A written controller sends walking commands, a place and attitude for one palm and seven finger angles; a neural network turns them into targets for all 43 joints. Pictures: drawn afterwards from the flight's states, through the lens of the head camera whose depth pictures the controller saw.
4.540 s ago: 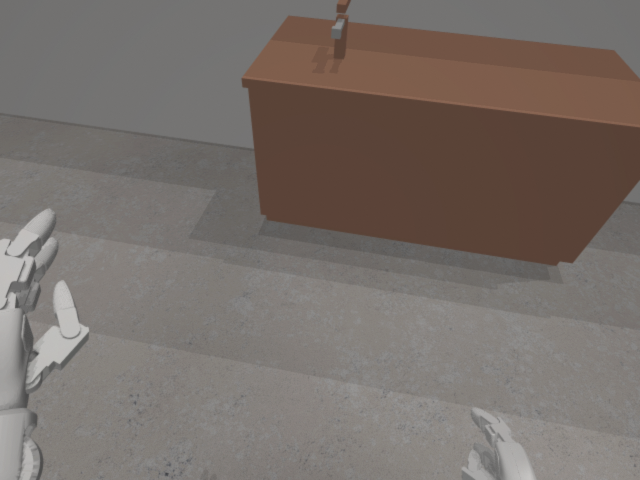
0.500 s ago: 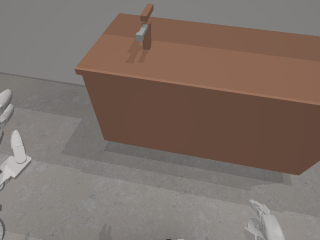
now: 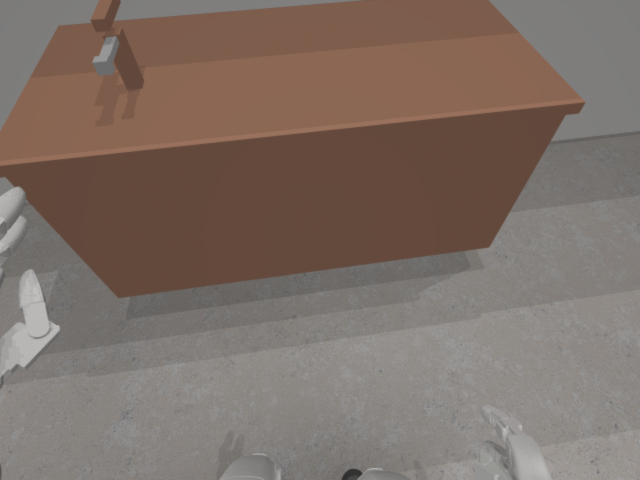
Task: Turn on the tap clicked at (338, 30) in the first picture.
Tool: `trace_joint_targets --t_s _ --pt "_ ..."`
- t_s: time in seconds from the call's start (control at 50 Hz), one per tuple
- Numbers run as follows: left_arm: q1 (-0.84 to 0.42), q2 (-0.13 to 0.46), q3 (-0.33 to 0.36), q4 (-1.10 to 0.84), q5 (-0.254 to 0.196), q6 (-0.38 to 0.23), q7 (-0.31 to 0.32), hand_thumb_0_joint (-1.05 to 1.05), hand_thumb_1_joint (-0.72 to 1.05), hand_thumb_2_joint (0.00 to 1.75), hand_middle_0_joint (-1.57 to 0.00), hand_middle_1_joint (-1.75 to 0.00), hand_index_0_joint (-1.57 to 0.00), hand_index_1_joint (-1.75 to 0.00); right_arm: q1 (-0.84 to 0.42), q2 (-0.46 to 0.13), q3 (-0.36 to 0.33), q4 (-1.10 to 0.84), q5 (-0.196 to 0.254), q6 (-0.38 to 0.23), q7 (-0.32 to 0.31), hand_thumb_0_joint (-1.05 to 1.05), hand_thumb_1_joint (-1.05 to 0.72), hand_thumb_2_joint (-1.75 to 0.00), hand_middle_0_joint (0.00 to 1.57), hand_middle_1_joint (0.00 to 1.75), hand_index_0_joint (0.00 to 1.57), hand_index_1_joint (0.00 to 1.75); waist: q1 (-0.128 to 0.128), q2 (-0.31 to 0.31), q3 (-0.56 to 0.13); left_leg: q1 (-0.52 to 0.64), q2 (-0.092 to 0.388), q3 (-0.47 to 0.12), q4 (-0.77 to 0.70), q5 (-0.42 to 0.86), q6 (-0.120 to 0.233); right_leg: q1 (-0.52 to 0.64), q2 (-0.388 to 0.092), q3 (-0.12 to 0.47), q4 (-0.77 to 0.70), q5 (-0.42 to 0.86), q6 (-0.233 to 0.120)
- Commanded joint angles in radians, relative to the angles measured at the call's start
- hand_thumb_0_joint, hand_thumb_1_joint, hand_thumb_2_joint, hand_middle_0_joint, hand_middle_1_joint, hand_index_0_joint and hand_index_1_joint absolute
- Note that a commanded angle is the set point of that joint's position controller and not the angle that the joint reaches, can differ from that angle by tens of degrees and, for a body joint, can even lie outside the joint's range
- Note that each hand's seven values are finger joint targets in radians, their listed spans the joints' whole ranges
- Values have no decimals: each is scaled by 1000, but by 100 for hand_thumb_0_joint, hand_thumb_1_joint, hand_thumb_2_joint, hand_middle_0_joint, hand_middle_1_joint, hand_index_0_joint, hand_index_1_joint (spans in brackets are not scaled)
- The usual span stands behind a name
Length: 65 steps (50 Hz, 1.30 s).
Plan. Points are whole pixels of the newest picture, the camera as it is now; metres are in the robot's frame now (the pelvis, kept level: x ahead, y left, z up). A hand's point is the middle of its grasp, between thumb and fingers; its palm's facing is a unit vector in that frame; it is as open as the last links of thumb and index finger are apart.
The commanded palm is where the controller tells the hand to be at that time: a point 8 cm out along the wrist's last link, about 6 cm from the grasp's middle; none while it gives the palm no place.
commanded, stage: turn to face it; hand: left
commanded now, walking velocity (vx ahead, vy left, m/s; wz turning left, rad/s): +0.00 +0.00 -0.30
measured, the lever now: (103, 65) +0.83 +0.47 +0.06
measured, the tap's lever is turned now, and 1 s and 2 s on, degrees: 0 0 0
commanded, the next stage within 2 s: take the last steps up to it in 0.28 s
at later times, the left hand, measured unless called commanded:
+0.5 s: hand (109, 371) +0.18 +0.17 +0.17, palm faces +0.28 -0.86 -0.42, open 7.4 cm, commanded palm +0.13 +0.23 +0.18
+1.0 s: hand (45, 396) +0.17 +0.21 +0.17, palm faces +0.36 -0.81 -0.46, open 7.4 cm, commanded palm +0.12 +0.25 +0.18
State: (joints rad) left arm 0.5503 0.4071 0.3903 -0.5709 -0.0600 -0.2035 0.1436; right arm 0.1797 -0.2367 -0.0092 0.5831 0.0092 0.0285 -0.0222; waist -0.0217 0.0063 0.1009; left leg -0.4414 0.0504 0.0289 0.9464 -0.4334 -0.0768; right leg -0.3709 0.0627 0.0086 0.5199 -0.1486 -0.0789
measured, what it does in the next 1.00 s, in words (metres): steps on the spot: left foot, then right foot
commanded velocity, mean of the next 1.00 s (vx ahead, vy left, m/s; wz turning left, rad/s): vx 0.19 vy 0.10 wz -0.06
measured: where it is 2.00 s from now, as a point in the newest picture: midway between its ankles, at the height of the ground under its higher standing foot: (297, 479)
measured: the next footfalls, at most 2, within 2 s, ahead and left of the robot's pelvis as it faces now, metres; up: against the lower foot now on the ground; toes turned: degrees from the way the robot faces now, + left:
left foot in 0.14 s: +0.03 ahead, +0.14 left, +0.00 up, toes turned +1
right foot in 0.36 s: +0.03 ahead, -0.11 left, +0.00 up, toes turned -10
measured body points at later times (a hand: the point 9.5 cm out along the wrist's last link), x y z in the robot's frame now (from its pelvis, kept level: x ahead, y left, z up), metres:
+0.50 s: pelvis -0.06 -0.03 +0.00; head -0.05 -0.05 +0.45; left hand +0.16 +0.22 +0.20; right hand +0.08 -0.26 -0.10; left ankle -0.05 +0.11 -0.69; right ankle -0.01 -0.11 -0.73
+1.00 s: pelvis -0.06 -0.01 +0.00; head -0.06 -0.03 +0.45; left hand +0.14 +0.25 +0.20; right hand +0.07 -0.24 -0.11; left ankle -0.06 +0.11 -0.73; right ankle -0.04 -0.10 -0.73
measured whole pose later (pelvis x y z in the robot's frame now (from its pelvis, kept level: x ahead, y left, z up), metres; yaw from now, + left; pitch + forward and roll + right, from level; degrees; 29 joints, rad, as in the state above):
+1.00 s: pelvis -0.06 -0.01 +0.00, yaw -4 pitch -1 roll +1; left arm 0.49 0.35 0.35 -0.42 0.00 -0.23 0.15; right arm 0.26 -0.18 0.00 0.66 0.00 -0.12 -0.05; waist 0.00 0.03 0.00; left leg -0.22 0.03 0.08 0.54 -0.31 0.00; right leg -0.32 -0.05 -0.14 0.64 -0.39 0.02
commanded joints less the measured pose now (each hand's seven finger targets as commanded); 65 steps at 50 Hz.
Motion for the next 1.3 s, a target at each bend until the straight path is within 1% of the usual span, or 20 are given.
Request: trace_joint_targets --t_s 0.0,0.08,0.14,0.16,0.22,0.32,0.38,0.4,0.48,0.7,0.76,0.78,0.84,0.96,0.98,1.0,1.04,1.1,1.16,1.28 --pt "-7 165 153 -145 0 -53 34 0 90 90 -20 -30 -20 -30 -80 -72 -29 -174 3 -57 -18 0 -90 -90 20 30 20 30 49 -121 -258 79 -8 -3 -195 -17 32 155 -283 341 -240 -66 -93" --pt "-59 152 114 -155 14 -52 29 0 90 90 -20 -30 -20 -30 -41 -88 -37 -170 7 -63 -27 0 -90 -90 20 30 20 30 23 -64 -260 298 5 8 -518 94 68 65 -216 292 -191 -168 -10" --pt "-127 171 127 -193 31 -71 23 0 90 90 -20 -30 -20 -30 -66 -109 -42 -181 5 -83 -42 0 -90 -90 20 30 20 30 46 292 -180 220 320 -294 -730 50 217 -74 -23 76 229 -296 89" --pt "-92 139 100 -127 40 -61 19 0 90 90 -20 -30 -20 -30 -67 -88 -39 -177 -1 -92 -43 0 -90 -90 20 30 20 30 35 279 -132 51 350 -300 -764 -14 247 -12 -24 32 421 -299 100" --pt "-133 89 30 -127 42 -53 9 0 90 90 -20 -30 -20 -30 -37 -101 -45 -157 10 -122 -27 0 -90 -90 20 30 20 30 32 215 -92 109 260 -85 -611 283 196 -23 -47 -37 294 -305 113" --pt "-230 121 47 -139 52 -62 17 0 90 90 -20 -30 -20 -30 -34 -105 -42 -145 10 -160 -14 0 -90 -90 20 30 20 30 23 175 -143 97 199 -8 -411 318 102 212 -66 -71 -71 -66 98" --pt "-202 172 101 -96 33 -46 22 0 90 90 -20 -30 -20 -30 -56 -83 -51 -156 12 -149 -14 0 -90 -90 20 30 20 30 42 -222 -199 -13 -12 27 -32 -85 38 168 -369 446 -261 -18 -54" --pt "-166 180 114 -96 28 -47 28 0 90 90 -20 -30 -20 -30 -68 -68 -35 -140 5 -137 -18 0 -90 -90 20 30 20 30 38 -180 -202 -51 -4 -36 69 -60 46 184 -392 465 -296 -148 -70" --pt "-68 155 113 -95 26 -59 29 0 90 90 -20 -30 -20 -30 -84 -56 -10 -120 -4 -98 -27 0 -90 -90 20 30 20 30 13 -96 -208 -82 14 -33 35 53 51 191 -350 276 -294 -251 -84" --pt "-132 125 58 -95 48 -90 40 0 90 90 -20 -30 -20 -30 -13 -81 -40 -109 -15 -149 -52 0 -90 -90 20 30 20 30 5 -66 -213 288 -44 84 -550 9 128 74 -273 167 -232 -483 -12" --pt "-205 128 55 -144 60 -111 39 0 90 90 -20 -30 -20 -30 -22 -106 -49 -102 -12 -167 -57 0 -90 -90 20 30 20 30 1 313 -116 335 278 -372 -775 -182 282 -202 -67 -96 338 -365 84" --pt "-202 143 69 -115 71 -109 33 0 90 90 -20 -30 -20 -30 -36 -90 -48 -96 -10 -180 -52 0 -90 -90 20 30 20 30 -5 258 -64 225 298 -403 -801 -231 319 -216 -92 -59 490 -332 82" --pt "-162 110 56 -88 70 -104 19 0 90 90 -20 -30 -20 -30 -41 -93 -59 -76 1 -191 -39 0 -90 -90 20 30 20 30 18 207 -50 154 205 -194 -749 -154 285 -162 -124 -102 466 -259 94" --pt "-190 95 31 -57 62 -89 22 0 90 90 -20 -30 -20 -30 -53 -89 -41 -59 -10 -187 -47 0 -90 -90 20 30 20 30 25 131 -132 69 135 -68 -496 39 196 253 -103 -163 -73 -189 86" --pt "-196 118 48 -24 69 -88 25 0 90 90 -20 -30 -20 -30 -48 -80 -43 -58 -11 -177 -45 0 -90 -90 20 30 20 30 24 -11 -150 -67 83 -10 -303 10 166 370 -211 14 -144 -257 29" --pt "-203 167 90 -3 63 -87 28 0 90 90 -20 -30 -20 -30 -57 -61 -45 -71 -9 -167 -38 0 -90 -90 20 30 20 30 26 -288 -161 -267 -30 66 -9 -68 116 454 -444 434 -255 -305 -84" --pt "-255 174 108 -12 41 -95 17 0 90 90 -20 -30 -20 -30 -77 -103 -72 -62 -9 -157 -18 0 -90 -90 20 30 20 30 23 -229 -118 -312 2 -87 271 6 74 315 -541 596 -348 -488 -126" --pt "-145 140 93 -40 40 -125 6 0 90 90 -20 -30 -20 -30 -84 -60 -36 -51 -8 -131 -15 0 -90 -90 20 30 20 30 21 -80 -105 -280 56 -58 262 138 54 251 -441 225 -283 -130 -94" --pt "-102 150 112 -77 41 -135 13 0 90 90 -20 -30 -20 -30 -84 -61 -38 -67 -11 -125 -20 0 -90 -90 20 30 20 30 16 -114 -150 -196 67 -5 52 179 54 253 -393 71 -242 70 -67" --pt "-89 144 116 -146 37 -108 46 0 90 90 -20 -30 -20 -30 -68 -43 -47 -117 -11 -153 -33 0 -90 -90 20 30 20 30 48 -192 -196 51 -9 147 -321 183 81 266 -361 57 -177 73 -55"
